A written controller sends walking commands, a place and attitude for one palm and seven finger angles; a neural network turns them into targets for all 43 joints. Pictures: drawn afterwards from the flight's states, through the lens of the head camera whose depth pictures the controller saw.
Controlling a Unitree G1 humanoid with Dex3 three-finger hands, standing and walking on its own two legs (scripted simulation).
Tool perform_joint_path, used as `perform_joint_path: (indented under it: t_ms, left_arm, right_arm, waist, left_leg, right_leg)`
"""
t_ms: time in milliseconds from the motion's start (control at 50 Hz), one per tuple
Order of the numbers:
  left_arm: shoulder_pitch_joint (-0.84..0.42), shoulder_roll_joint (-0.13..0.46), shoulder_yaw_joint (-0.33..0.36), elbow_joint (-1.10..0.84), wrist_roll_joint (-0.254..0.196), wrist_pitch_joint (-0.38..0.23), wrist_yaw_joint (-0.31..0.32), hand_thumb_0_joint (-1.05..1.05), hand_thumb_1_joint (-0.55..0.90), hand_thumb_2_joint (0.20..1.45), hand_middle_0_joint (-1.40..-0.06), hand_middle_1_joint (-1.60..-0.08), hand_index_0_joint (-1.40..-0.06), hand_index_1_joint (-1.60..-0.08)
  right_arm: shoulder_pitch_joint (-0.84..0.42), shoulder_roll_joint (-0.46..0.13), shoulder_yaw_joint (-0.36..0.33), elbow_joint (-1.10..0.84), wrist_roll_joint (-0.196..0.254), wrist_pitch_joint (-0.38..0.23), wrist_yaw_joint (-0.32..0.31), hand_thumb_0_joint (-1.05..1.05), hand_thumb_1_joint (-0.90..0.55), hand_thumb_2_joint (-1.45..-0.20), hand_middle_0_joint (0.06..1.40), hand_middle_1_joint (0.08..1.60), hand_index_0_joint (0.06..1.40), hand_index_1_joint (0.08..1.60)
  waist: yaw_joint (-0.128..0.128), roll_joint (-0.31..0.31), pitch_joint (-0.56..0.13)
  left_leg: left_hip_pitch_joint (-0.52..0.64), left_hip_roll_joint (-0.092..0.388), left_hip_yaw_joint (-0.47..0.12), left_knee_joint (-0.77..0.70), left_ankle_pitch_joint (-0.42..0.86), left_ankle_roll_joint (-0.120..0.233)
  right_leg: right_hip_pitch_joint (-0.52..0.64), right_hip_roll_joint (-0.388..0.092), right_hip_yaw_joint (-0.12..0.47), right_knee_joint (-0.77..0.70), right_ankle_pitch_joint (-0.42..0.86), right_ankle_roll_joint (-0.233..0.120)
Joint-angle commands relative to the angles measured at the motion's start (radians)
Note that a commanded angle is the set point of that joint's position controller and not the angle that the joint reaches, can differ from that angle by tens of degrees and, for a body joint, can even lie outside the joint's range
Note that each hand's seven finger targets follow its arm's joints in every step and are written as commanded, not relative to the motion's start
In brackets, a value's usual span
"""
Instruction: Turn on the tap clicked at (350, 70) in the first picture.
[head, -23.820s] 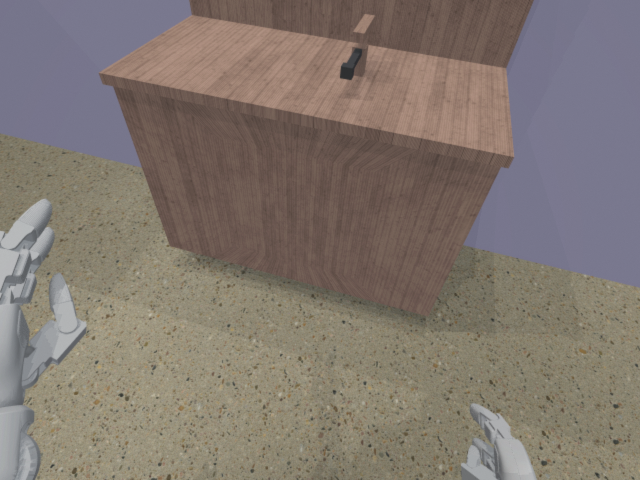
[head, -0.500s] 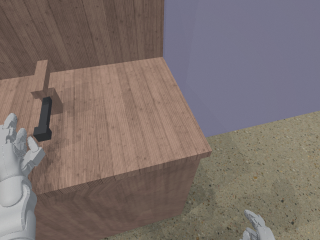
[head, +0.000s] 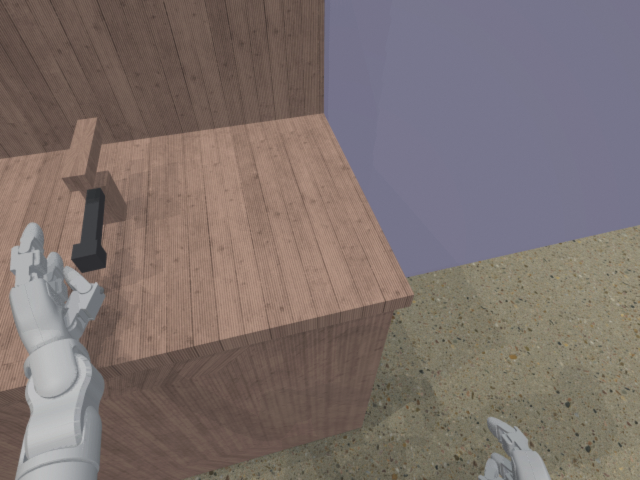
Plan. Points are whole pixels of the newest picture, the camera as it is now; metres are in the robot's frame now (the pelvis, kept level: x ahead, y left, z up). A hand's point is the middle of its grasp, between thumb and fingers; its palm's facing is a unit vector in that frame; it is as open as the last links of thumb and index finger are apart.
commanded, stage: push the lever round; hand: left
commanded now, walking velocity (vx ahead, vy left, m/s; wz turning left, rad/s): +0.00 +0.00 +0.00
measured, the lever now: (89, 256) +0.34 +0.32 +0.10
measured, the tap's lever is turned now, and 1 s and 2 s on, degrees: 3 31 65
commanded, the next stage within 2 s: none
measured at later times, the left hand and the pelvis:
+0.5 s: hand (130, 281) +0.31 +0.26 +0.09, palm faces +0.68 -0.73 -0.05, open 7.5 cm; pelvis +0.00 -0.01 +0.00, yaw +0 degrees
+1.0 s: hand (170, 263) +0.34 +0.22 +0.09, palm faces +0.74 -0.67 -0.05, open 7.5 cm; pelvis +0.00 -0.01 +0.00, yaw +0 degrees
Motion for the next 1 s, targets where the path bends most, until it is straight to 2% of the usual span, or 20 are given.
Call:
perform_joint_path:
  t_ms: [0, 60, 120, 160, 220, 260, 380, 460, 500, 560, 580, 660, 700, 760, 800, 840, 860, 880, 960, 980]
  left_arm:
    - [-0.326, 0.197, -0.017, -0.220, 0.027, -0.065, 0.031, 0.000, 0.900, 0.900, -0.150, -0.150, -0.150, -0.150]
    - [-0.303, 0.229, 0.016, -0.211, 0.043, -0.062, 0.059, 0.000, 0.900, 0.900, -0.150, -0.150, -0.150, -0.150]
    - [-0.339, 0.166, -0.045, -0.218, 0.041, -0.062, 0.073, 0.000, 0.900, 0.900, -0.150, -0.150, -0.150, -0.150]
    - [-0.320, 0.200, -0.002, -0.197, 0.047, -0.061, 0.093, 0.000, 0.900, 0.900, -0.150, -0.150, -0.150, -0.150]
    - [-0.307, 0.165, -0.024, -0.219, 0.045, -0.063, 0.110, 0.000, 0.900, 0.900, -0.150, -0.150, -0.150, -0.150]
    - [-0.294, 0.173, -0.013, -0.224, 0.057, -0.061, 0.128, 0.000, 0.900, 0.900, -0.150, -0.150, -0.150, -0.150]
    - [-0.272, 0.116, -0.053, -0.233, 0.069, -0.055, 0.170, 0.000, 0.900, 0.900, -0.150, -0.150, -0.150, -0.150]
    - [-0.325, 0.107, -0.069, -0.244, 0.087, -0.046, 0.204, 0.000, 0.900, 0.900, -0.150, -0.150, -0.150, -0.150]
    - [-0.353, 0.061, -0.121, -0.247, 0.097, -0.040, 0.224, 0.000, 0.900, 0.900, -0.150, -0.150, -0.150, -0.150]
    - [-0.339, 0.073, -0.105, -0.241, 0.115, -0.029, 0.260, 0.000, 0.900, 0.900, -0.150, -0.150, -0.150, -0.150]
    - [-0.367, 0.031, -0.151, -0.252, 0.120, -0.027, 0.269, 0.000, 0.900, 0.900, -0.150, -0.150, -0.150, -0.150]
    - [-0.362, 0.044, -0.129, -0.242, 0.143, -0.006, 0.321, 0.000, 0.900, 0.900, -0.150, -0.150, -0.150, -0.150]
    - [-0.367, 0.017, -0.144, -0.215, 0.142, 0.010, 0.342, 0.000, 0.900, 0.900, -0.150, -0.150, -0.150, -0.150]
    - [-0.402, 0.034, -0.122, -0.219, 0.156, 0.024, 0.374, 0.000, 0.900, 0.900, -0.150, -0.150, -0.150, -0.150]
    - [-0.444, -0.027, -0.187, -0.218, 0.163, 0.032, 0.387, 0.000, 0.900, 0.900, -0.150, -0.150, -0.150, -0.150]
    - [-0.451, -0.042, -0.192, -0.206, 0.170, 0.038, 0.409, 0.000, 0.900, 0.900, -0.150, -0.150, -0.150, -0.150]
    - [-0.449, -0.005, -0.153, -0.192, 0.176, 0.042, 0.421, 0.000, 0.900, 0.900, -0.150, -0.150, -0.150, -0.150]
    - [-0.465, -0.047, -0.191, -0.194, 0.176, 0.044, 0.425, 0.000, 0.900, 0.900, -0.150, -0.150, -0.150, -0.150]
    - [-0.484, -0.016, -0.152, -0.172, 0.188, 0.054, 0.455, 0.000, 0.900, 0.900, -0.150, -0.150, -0.150, -0.150]
    - [-0.516, -0.066, -0.201, -0.180, 0.189, 0.054, 0.458, 0.000, 0.900, 0.900, -0.150, -0.150, -0.150, -0.150]
  right_arm:
    - [-0.090, -0.126, -0.045, -0.132, 0.000, -0.045, -0.015, 0.000, -0.900, -0.900, 0.200, 0.300, 0.200, 0.300]
    - [-0.089, -0.126, -0.046, -0.123, -0.005, -0.037, -0.015, 0.000, -0.900, -0.900, 0.200, 0.300, 0.200, 0.300]
    - [-0.095, -0.123, -0.045, -0.132, -0.007, -0.035, -0.011, 0.000, -0.900, -0.900, 0.200, 0.300, 0.200, 0.300]
    - [-0.095, -0.123, -0.046, -0.122, -0.008, -0.027, -0.013, 0.000, -0.900, -0.900, 0.200, 0.300, 0.200, 0.300]
    - [-0.094, -0.119, -0.050, -0.135, -0.012, -0.021, -0.007, 0.000, -0.900, -0.900, 0.200, 0.300, 0.200, 0.300]
    - [-0.099, -0.116, -0.051, -0.128, -0.011, -0.012, -0.006, 0.000, -0.900, -0.900, 0.200, 0.300, 0.200, 0.300]
    - [-0.106, -0.111, -0.055, -0.141, -0.016, 0.001, 0.003, 0.000, -0.900, -0.900, 0.200, 0.300, 0.200, 0.300]
    - [-0.116, -0.109, -0.055, -0.134, -0.015, 0.012, 0.002, 0.000, -0.900, -0.900, 0.200, 0.300, 0.200, 0.300]
    - [-0.121, -0.108, -0.053, -0.137, -0.019, 0.011, 0.004, 0.000, -0.900, -0.900, 0.200, 0.300, 0.200, 0.300]
    - [-0.129, -0.110, -0.057, -0.132, -0.023, 0.020, 0.001, 0.000, -0.900, -0.900, 0.200, 0.300, 0.200, 0.300]
    - [-0.134, -0.105, -0.055, -0.138, -0.023, 0.022, 0.005, 0.000, -0.900, -0.900, 0.200, 0.300, 0.200, 0.300]
    - [-0.137, -0.106, -0.060, -0.127, -0.031, 0.037, 0.006, 0.000, -0.900, -0.900, 0.200, 0.300, 0.200, 0.300]
    - [-0.141, -0.101, -0.059, -0.133, -0.031, 0.046, 0.010, 0.000, -0.900, -0.900, 0.200, 0.300, 0.200, 0.300]
    - [-0.151, -0.097, -0.059, -0.124, -0.033, 0.063, 0.010, 0.000, -0.900, -0.900, 0.200, 0.300, 0.200, 0.300]
    - [-0.163, -0.092, -0.056, -0.131, -0.034, 0.069, 0.015, 0.000, -0.900, -0.900, 0.200, 0.300, 0.200, 0.300]
    - [-0.166, -0.090, -0.057, -0.127, -0.041, 0.070, 0.016, 0.000, -0.900, -0.900, 0.200, 0.300, 0.200, 0.300]
    - [-0.164, -0.092, -0.060, -0.116, -0.040, 0.077, 0.015, 0.000, -0.900, -0.900, 0.200, 0.300, 0.200, 0.300]
    - [-0.169, -0.089, -0.057, -0.126, -0.042, 0.079, 0.018, 0.000, -0.900, -0.900, 0.200, 0.300, 0.200, 0.300]
    - [-0.175, -0.086, -0.061, -0.112, -0.046, 0.093, 0.019, 0.000, -0.900, -0.900, 0.200, 0.300, 0.200, 0.300]
    - [-0.181, -0.079, -0.058, -0.119, -0.044, 0.095, 0.024, 0.000, -0.900, -0.900, 0.200, 0.300, 0.200, 0.300]
  waist:
    - [-0.036, 0.024, -0.183]
    - [-0.025, 0.036, -0.191]
    - [-0.039, 0.008, -0.192]
    - [-0.026, 0.003, -0.185]
    - [-0.023, -0.014, -0.228]
    - [-0.017, 0.018, -0.213]
    - [-0.020, -0.011, -0.212]
    - [-0.028, 0.003, -0.183]
    - [-0.036, -0.007, -0.186]
    - [-0.025, -0.010, -0.200]
    - [-0.037, -0.001, -0.198]
    - [-0.021, -0.002, -0.233]
    - [-0.024, -0.046, -0.230]
    - [-0.020, -0.021, -0.228]
    - [-0.031, -0.019, -0.218]
    - [-0.029, -0.024, -0.230]
    - [-0.027, -0.034, -0.223]
    - [-0.029, -0.040, -0.231]
    - [-0.021, -0.026, -0.236]
    - [-0.030, -0.009, -0.236]
  left_leg:
    - [0.141, -0.020, -0.043, -0.103, 0.024, 0.018]
    - [0.137, -0.022, -0.036, -0.097, 0.049, 0.019]
    - [0.142, -0.023, -0.031, -0.090, 0.055, 0.021]
    - [0.130, -0.025, -0.030, -0.090, 0.060, 0.022]
    - [0.141, -0.026, -0.024, -0.081, 0.103, 0.022]
    - [0.142, -0.026, -0.020, -0.081, 0.114, 0.021]
    - [0.143, -0.024, -0.016, -0.079, 0.132, 0.021]
    - [0.150, -0.021, -0.022, -0.087, 0.118, 0.019]
    - [0.157, -0.019, -0.026, -0.088, 0.111, 0.019]
    - [0.157, -0.019, -0.029, -0.093, 0.105, 0.018]
    - [0.167, -0.016, -0.031, -0.094, 0.107, 0.016]
    - [0.176, -0.015, -0.033, -0.093, 0.140, 0.012]
    - [0.166, -0.014, -0.031, -0.091, 0.139, 0.012]
    - [0.164, -0.014, -0.032, -0.097, 0.140, 0.008]
    - [0.171, -0.010, -0.035, -0.097, 0.140, 0.007]
    - [0.174, -0.010, -0.033, -0.096, 0.138, 0.008]
    - [0.171, -0.008, -0.039, -0.103, 0.132, 0.006]
    - [0.172, -0.010, -0.033, -0.101, 0.141, 0.007]
    - [0.169, -0.007, -0.035, -0.102, 0.143, 0.003]
    - [0.178, -0.007, -0.032, -0.101, 0.150, 0.002]
  right_leg:
    - [-0.010, -0.002, 0.103, -0.138, 0.089, 0.025]
    - [0.011, -0.006, 0.108, -0.139, 0.113, 0.024]
    - [0.007, -0.009, 0.109, -0.144, 0.127, 0.029]
    - [0.020, -0.010, 0.115, -0.147, 0.132, 0.028]
    - [0.048, -0.013, 0.114, -0.136, 0.191, 0.031]
    - [0.050, -0.015, 0.116, -0.137, 0.203, 0.029]
    - [0.058, -0.020, 0.115, -0.137, 0.233, 0.033]
    - [0.039, -0.019, 0.110, -0.142, 0.199, 0.029]
    - [0.029, -0.020, 0.106, -0.141, 0.188, 0.029]
    - [0.036, -0.018, 0.106, -0.142, 0.167, 0.026]
    - [0.025, -0.021, 0.101, -0.140, 0.168, 0.026]
    - [0.049, -0.019, 0.101, -0.132, 0.195, 0.022]
    - [0.054, -0.022, 0.098, -0.138, 0.201, 0.026]
    - [0.065, -0.023, 0.101, -0.140, 0.193, 0.021]
    - [0.047, -0.024, 0.095, -0.138, 0.188, 0.020]
    - [0.048, -0.023, 0.095, -0.141, 0.182, 0.020]
    - [0.050, -0.020, 0.091, -0.143, 0.167, 0.018]
    - [0.056, -0.025, 0.092, -0.142, 0.182, 0.020]
    - [0.061, -0.023, 0.093, -0.144, 0.175, 0.016]
    - [0.055, -0.027, 0.090, -0.142, 0.182, 0.015]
